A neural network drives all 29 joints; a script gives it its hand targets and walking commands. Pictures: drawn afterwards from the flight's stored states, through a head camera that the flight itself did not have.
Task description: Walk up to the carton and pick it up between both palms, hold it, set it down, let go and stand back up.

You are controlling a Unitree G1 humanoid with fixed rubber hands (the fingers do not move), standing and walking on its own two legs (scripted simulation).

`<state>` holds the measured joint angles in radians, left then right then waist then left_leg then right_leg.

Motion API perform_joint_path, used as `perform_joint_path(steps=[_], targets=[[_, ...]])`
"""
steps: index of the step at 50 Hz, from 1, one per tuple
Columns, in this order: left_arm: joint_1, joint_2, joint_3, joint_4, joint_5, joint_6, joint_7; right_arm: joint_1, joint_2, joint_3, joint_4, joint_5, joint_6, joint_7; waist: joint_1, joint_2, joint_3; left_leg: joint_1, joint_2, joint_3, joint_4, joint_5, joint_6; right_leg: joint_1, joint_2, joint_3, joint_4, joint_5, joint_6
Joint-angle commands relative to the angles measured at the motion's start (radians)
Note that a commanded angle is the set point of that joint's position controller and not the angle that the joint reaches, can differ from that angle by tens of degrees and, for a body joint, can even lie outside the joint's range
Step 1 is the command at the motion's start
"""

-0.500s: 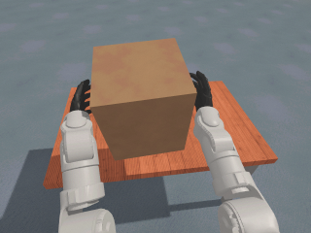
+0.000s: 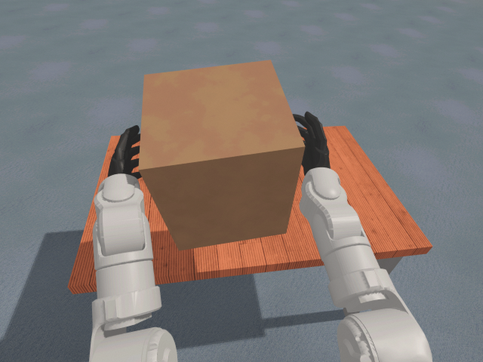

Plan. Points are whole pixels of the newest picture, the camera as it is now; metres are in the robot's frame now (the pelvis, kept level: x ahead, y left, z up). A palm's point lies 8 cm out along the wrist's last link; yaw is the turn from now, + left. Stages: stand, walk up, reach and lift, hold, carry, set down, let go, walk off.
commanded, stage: hold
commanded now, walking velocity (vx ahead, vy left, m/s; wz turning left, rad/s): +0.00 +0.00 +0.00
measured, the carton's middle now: (221, 161) +0.41 +0.01 +0.13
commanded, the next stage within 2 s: set down in 1.16 s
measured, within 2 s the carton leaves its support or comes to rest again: neither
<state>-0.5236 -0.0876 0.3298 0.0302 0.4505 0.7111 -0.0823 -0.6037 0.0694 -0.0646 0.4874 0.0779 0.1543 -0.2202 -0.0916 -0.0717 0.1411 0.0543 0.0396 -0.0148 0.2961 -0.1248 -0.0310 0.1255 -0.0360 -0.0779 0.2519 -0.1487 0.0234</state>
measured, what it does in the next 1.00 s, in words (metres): stands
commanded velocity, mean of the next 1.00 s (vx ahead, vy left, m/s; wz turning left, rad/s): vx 0.00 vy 0.00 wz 0.00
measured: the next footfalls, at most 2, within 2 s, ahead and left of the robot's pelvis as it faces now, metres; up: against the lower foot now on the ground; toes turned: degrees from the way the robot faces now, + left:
none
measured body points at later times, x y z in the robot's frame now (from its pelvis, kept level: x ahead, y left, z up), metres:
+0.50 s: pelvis +0.00 +0.00 +0.00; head -0.04 +0.03 +0.45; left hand +0.36 +0.17 +0.16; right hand +0.36 -0.13 +0.18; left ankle +0.04 +0.14 -0.75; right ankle +0.01 -0.13 -0.75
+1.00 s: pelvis +0.00 +0.00 +0.00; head -0.03 +0.03 +0.45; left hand +0.37 +0.17 +0.16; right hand +0.37 -0.13 +0.18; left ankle +0.04 +0.14 -0.75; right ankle +0.01 -0.13 -0.75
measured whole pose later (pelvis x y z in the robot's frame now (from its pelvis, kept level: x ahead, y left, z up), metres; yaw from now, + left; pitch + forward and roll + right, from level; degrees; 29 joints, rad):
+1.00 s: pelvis +0.00 +0.00 +0.00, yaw +0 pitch -13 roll +0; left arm -0.54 -0.08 0.35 0.06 0.46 0.70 -0.09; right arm -0.62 0.07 -0.06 0.53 0.06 0.14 -0.20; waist -0.08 -0.10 0.14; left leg 0.06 0.05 0.00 0.28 -0.12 -0.03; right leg 0.12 -0.03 -0.08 0.26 -0.15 0.02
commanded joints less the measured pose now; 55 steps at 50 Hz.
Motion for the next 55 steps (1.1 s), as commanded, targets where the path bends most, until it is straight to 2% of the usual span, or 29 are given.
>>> perform_joint_path(steps=[1, 3, 4, 5, 7, 8, 9, 12, 14, 15, 17, 19, 20, 21, 22, 23, 28, 30, 31, 33, 39, 42, 45, 47, 48, 49, 50, 51, 55], targets=[[-0.656, -0.396, -0.419, -0.120, -0.158, -0.106, -0.140, -0.657, 0.352, 0.332, -0.235, 0.029, -0.064, 0.163, 0.004, 0.109, -0.433, 0.147, -0.068, 0.095, -0.008, 0.205, 0.011, 0.001, 0.086, -0.072, -0.018, 0.094, -0.003], [-0.619, -0.393, -0.398, -0.129, -0.156, -0.110, -0.138, -0.663, 0.398, 0.368, -0.259, 0.040, -0.064, 0.160, 0.045, 0.052, -0.437, 0.107, -0.077, 0.102, -0.017, 0.221, 0.031, 0.036, 0.090, -0.072, -0.014, 0.145, 0.007], [-0.635, -0.391, -0.400, -0.145, -0.166, -0.113, -0.140, -0.657, 0.395, 0.378, -0.243, 0.048, -0.061, 0.152, 0.023, 0.033, -0.445, 0.127, -0.074, 0.097, -0.012, 0.240, 0.028, 0.045, 0.086, -0.064, -0.015, 0.190, 0.014], [-0.701, -0.365, -0.406, -0.177, -0.156, -0.114, -0.143, -0.646, 0.386, 0.361, -0.193, 0.045, -0.052, 0.152, 0.012, 0.068, -0.429, 0.132, -0.074, 0.095, -0.012, 0.227, 0.029, 0.036, 0.081, -0.062, -0.012, 0.168, 0.014], [-0.588, -0.361, -0.357, -0.114, -0.124, -0.099, -0.155, -0.600, 0.374, 0.360, -0.185, 0.039, -0.036, 0.148, 0.027, 0.026, -0.388, 0.136, -0.072, 0.103, -0.031, 0.237, 0.031, 0.043, 0.088, -0.064, -0.020, 0.178, 0.012], [-0.633, -0.365, -0.375, -0.124, -0.132, -0.095, -0.161, -0.592, 0.364, 0.342, -0.170, 0.023, -0.032, 0.151, 0.009, 0.066, -0.362, 0.133, -0.068, 0.101, -0.026, 0.208, 0.019, 0.024, 0.084, -0.069, -0.019, 0.150, 0.009], [-0.597, -0.354, -0.327, -0.072, -0.117, -0.090, -0.163, -0.612, 0.355, 0.340, -0.186, 0.027, -0.042, 0.151, 0.025, 0.024, -0.355, 0.108, -0.079, 0.113, -0.032, 0.202, 0.031, 0.041, 0.084, -0.066, -0.023, 0.158, 0.015], [-0.702, -0.382, -0.394, -0.155, -0.157, -0.102, -0.164, -0.579, 0.383, 0.294, -0.154, 0.004, -0.048, 0.159, -0.019, 0.098, -0.359, 0.109, -0.073, 0.106, -0.033, 0.149, 0.011, 0.016, 0.080, -0.068, -0.019, 0.080, 0.000], [-0.689, -0.374, -0.410, -0.155, -0.158, -0.105, -0.153, -0.622, 0.377, 0.295, -0.191, 0.022, -0.070, 0.162, -0.003, 0.133, -0.420, 0.130, -0.083, 0.105, -0.027, 0.184, 0.009, 0.015, 0.085, -0.062, -0.022, 0.092, 0.000], [-0.685, -0.371, -0.409, -0.165, -0.154, -0.105, -0.150, -0.619, 0.372, 0.320, -0.190, 0.026, -0.057, 0.158, 0.002, 0.124, -0.393, 0.117, -0.079, 0.103, -0.027, 0.188, 0.026, 0.026, 0.082, -0.070, -0.019, 0.110, 0.006], [-0.671, -0.401, -0.456, -0.184, -0.173, -0.110, -0.146, -0.627, 0.379, 0.343, -0.221, 0.035, -0.070, 0.152, -0.011, 0.133, -0.440, 0.144, -0.074, 0.098, 0.004, 0.266, 0.001, 0.030, 0.088, -0.075, 0.000, 0.182, 0.004], [-0.731, -0.382, -0.436, -0.162, -0.179, -0.124, -0.145, -0.646, 0.364, 0.326, -0.185, 0.033, -0.070, 0.157, -0.023, 0.115, -0.445, 0.143, -0.078, 0.094, -0.002, 0.198, 0.009, 0.007, 0.086, -0.080, -0.006, 0.117, 0.009], [-0.665, -0.391, -0.424, -0.148, -0.159, -0.116, -0.140, -0.617, 0.362, 0.322, -0.190, 0.016, -0.069, 0.160, -0.005, 0.120, -0.411, 0.131, -0.068, 0.096, -0.014, 0.188, 0.016, -0.005, 0.082, -0.072, -0.015, 0.114, 0.006], [-0.684, -0.385, -0.445, -0.147, -0.178, -0.116, -0.145, -0.628, 0.370, 0.326, -0.211, 0.020, -0.072, 0.153, -0.029, 0.114, -0.410, 0.126, -0.076, 0.097, -0.020, 0.184, 0.024, 0.007, 0.072, -0.057, -0.022, 0.129, 0.012], [-0.690, -0.390, -0.448, -0.167, -0.184, -0.121, -0.143, -0.661, 0.396, 0.336, -0.233, 0.027, -0.081, 0.157, -0.005, 0.115, -0.427, 0.125, -0.074, 0.093, -0.006, 0.202, 0.014, 0.005, 0.077, -0.069, -0.010, 0.146, 0.012], [-0.685, -0.387, -0.438, -0.122, -0.179, -0.114, -0.147, -0.650, 0.372, 0.322, -0.209, 0.016, -0.071, 0.151, -0.037, 0.098, -0.403, 0.106, -0.075, 0.092, -0.020, 0.163, 0.015, 0.017, 0.074, -0.070, -0.019, 0.119, 0.013], [-0.692, -0.358, -0.377, -0.092, -0.154, -0.122, -0.149, -0.666, 0.369, 0.303, -0.172, -0.002, -0.062, 0.166, 0.010, 0.059, -0.408, 0.075, -0.073, 0.102, -0.041, 0.100, 0.036, 0.006, 0.073, -0.074, -0.020, 0.051, 0.013], [-0.708, -0.366, -0.394, -0.113, -0.162, -0.127, -0.149, -0.631, 0.380, 0.314, -0.149, -0.001, -0.058, 0.162, -0.007, 0.061, -0.408, 0.105, -0.072, 0.105, -0.041, 0.135, 0.032, 0.014, 0.077, -0.072, -0.025, 0.085, 0.008], [-0.659, -0.360, -0.380, -0.104, -0.149, -0.120, -0.148, -0.642, 0.371, 0.324, -0.171, 0.019, -0.067, 0.164, 0.025, 0.072, -0.402, 0.106, -0.074, 0.109, -0.039, 0.171, 0.032, 0.010, 0.080, -0.065, -0.025, 0.115, 0.011], [-0.632, -0.352, -0.345, -0.066, -0.130, -0.116, -0.150, -0.650, 0.371, 0.320, -0.166, 0.000, -0.063, 0.160, 0.029, 0.025, -0.387, 0.092, -0.077, 0.110, -0.047, 0.138, 0.046, 0.034, 0.076, -0.066, -0.029, 0.102, 0.015], [-0.654, -0.376, -0.399, -0.165, -0.163, -0.116, -0.150, -0.617, 0.380, 0.345, -0.211, 0.029, -0.079, 0.158, 0.012, 0.073, -0.456, 0.142, -0.077, 0.108, -0.011, 0.261, 0.022, 0.050, 0.088, -0.078, -0.007, 0.198, 0.014], [-0.680, -0.388, -0.423, -0.189, -0.165, -0.125, -0.140, -0.604, 0.370, 0.341, -0.200, 0.039, -0.072, 0.160, -0.002, 0.122, -0.432, 0.162, -0.073, 0.101, -0.014, 0.263, 0.010, 0.011, 0.092, -0.078, -0.012, 0.183, 0.005], [-0.668, -0.364, -0.383, -0.092, -0.139, -0.119, -0.145, -0.628, 0.362, 0.321, -0.161, 0.007, -0.065, 0.161, -0.004, 0.079, -0.359, 0.115, -0.075, 0.100, -0.035, 0.152, 0.025, -0.006, 0.083, -0.079, -0.025, 0.074, 0.010], [-0.665, -0.364, -0.399, -0.112, -0.146, -0.111, -0.151, -0.587, 0.344, 0.298, -0.145, -0.004, -0.062, 0.159, -0.026, 0.114, -0.336, 0.106, -0.072, 0.104, -0.042, 0.149, 0.017, 0.013, 0.079, -0.076, -0.025, 0.086, 0.005], [-0.635, -0.363, -0.419, -0.154, -0.160, -0.107, -0.152, -0.604, 0.359, 0.321, -0.208, 0.015, -0.072, 0.157, -0.012, 0.109, -0.379, 0.116, -0.075, 0.104, -0.033, 0.195, 0.022, 0.035, 0.080, -0.066, -0.019, 0.136, 0.008], [-0.692, -0.376, -0.449, -0.188, -0.185, -0.113, -0.150, -0.594, 0.365, 0.328, -0.181, 0.025, -0.066, 0.156, -0.041, 0.125, -0.415, 0.137, -0.081, 0.099, -0.022, 0.205, 0.014, 0.029, 0.081, -0.072, -0.014, 0.155, 0.011], [-0.681, -0.374, -0.434, -0.168, -0.172, -0.116, -0.146, -0.643, 0.384, 0.340, -0.205, 0.040, -0.074, 0.156, -0.002, 0.132, -0.438, 0.122, -0.083, 0.097, -0.012, 0.219, 0.018, 0.023, 0.077, -0.078, -0.001, 0.175, 0.013], [-0.646, -0.383, -0.434, -0.161, -0.182, -0.116, -0.145, -0.623, 0.379, 0.353, -0.222, 0.045, -0.074, 0.153, -0.013, 0.089, -0.443, 0.135, -0.084, 0.096, -0.003, 0.250, 0.018, 0.032, 0.084, -0.080, -0.001, 0.205, 0.017], [-0.663, -0.378, -0.462, -0.229, -0.197, -0.129, -0.141, -0.598, 0.365, 0.371, -0.246, 0.050, -0.079, 0.141, -0.017, 0.108, -0.486, 0.187, -0.078, 0.084, 0.017, 0.339, 0.004, 0.024, 0.086, -0.079, 0.004, 0.261, 0.020]])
